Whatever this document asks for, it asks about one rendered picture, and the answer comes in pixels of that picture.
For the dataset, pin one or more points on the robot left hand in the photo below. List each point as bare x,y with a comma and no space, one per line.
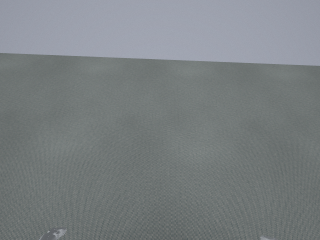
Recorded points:
54,234

